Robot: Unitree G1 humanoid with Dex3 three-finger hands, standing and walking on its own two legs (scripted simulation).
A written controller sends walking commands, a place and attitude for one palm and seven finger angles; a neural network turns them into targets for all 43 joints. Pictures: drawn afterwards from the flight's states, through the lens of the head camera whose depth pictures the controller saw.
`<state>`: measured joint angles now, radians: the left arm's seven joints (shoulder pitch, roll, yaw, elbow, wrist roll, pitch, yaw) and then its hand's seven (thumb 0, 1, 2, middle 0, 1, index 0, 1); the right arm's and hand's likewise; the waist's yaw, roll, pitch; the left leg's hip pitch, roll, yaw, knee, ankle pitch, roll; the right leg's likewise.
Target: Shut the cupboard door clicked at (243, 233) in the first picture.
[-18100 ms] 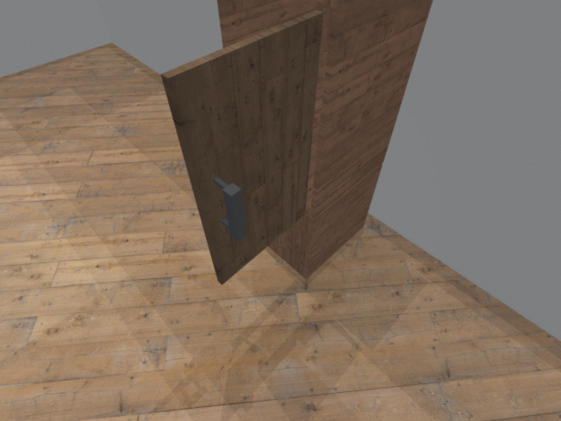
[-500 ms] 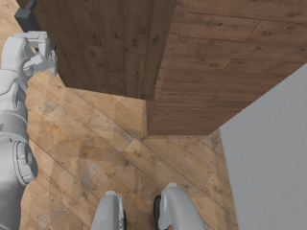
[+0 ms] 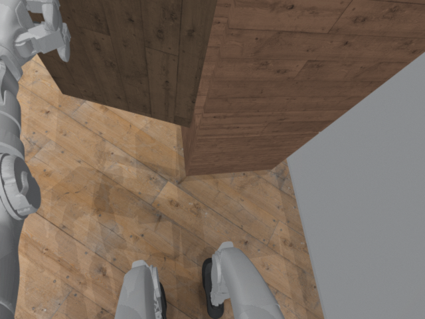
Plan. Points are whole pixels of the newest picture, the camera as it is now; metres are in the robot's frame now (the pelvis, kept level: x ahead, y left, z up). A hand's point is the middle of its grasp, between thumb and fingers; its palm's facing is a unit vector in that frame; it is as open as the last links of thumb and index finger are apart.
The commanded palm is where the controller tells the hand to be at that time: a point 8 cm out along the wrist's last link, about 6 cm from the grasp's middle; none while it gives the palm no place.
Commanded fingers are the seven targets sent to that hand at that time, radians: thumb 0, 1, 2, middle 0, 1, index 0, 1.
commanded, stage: push the door shut along its arc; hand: left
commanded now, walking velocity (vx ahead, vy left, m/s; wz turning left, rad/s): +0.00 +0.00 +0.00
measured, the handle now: (10, 3) +0.63 +0.25 +0.08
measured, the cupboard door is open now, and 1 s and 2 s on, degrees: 71 64 64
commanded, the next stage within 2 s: pull the fist back off the door in 0.26 s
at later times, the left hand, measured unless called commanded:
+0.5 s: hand (74, 11) +0.62 +0.15 +0.08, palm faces -0.03 -1.00 +0.07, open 2.8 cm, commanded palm +0.60 +0.16 +0.08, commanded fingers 0.00 0.90 0.90 -1.30 -1.50 -1.30 -1.50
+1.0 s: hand (71, 47) +0.55 +0.16 +0.08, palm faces +0.04 -1.00 -0.02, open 3.1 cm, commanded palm +0.51 +0.19 +0.08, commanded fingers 0.00 0.90 0.90 -1.30 -1.50 -1.30 -1.50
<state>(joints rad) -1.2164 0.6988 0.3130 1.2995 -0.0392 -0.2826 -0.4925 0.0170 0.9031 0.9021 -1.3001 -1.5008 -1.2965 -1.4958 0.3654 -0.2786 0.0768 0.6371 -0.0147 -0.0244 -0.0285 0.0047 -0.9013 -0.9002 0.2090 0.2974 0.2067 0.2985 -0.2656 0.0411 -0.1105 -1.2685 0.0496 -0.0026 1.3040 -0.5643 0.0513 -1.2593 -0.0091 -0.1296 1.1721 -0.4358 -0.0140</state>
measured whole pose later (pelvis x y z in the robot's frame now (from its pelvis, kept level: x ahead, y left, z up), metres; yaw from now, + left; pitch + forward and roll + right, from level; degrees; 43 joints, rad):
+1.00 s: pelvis +0.01 -0.01 +0.02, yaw +0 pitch +27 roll -3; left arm -0.96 0.49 0.39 1.17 -0.05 -0.42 -0.15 0.02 0.90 0.90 -1.30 -1.50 -1.29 -1.50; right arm 0.43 -0.28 0.03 0.61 -0.04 0.04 0.05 0.01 -0.90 -0.90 0.21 0.30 0.20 0.30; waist -0.22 0.04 -0.12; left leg -1.12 0.06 0.03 1.19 -0.55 0.03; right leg -1.14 0.01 -0.10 1.09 -0.43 -0.02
